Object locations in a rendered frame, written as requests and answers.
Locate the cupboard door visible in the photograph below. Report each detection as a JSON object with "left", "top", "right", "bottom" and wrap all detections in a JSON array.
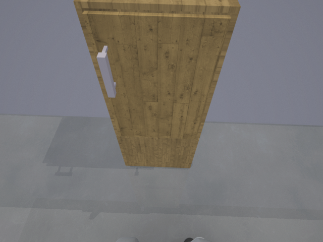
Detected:
[{"left": 82, "top": 11, "right": 231, "bottom": 139}]

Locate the handle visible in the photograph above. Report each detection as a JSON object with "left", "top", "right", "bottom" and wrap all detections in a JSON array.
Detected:
[{"left": 96, "top": 46, "right": 116, "bottom": 98}]

